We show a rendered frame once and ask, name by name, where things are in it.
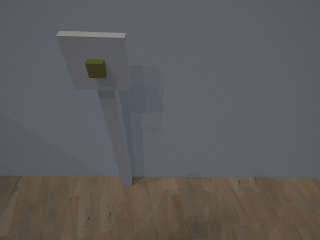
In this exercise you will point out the panel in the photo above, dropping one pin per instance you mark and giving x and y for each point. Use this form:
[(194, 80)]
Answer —
[(76, 48)]

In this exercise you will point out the button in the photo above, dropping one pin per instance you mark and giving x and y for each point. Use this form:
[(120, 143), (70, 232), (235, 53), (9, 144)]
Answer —
[(96, 68)]

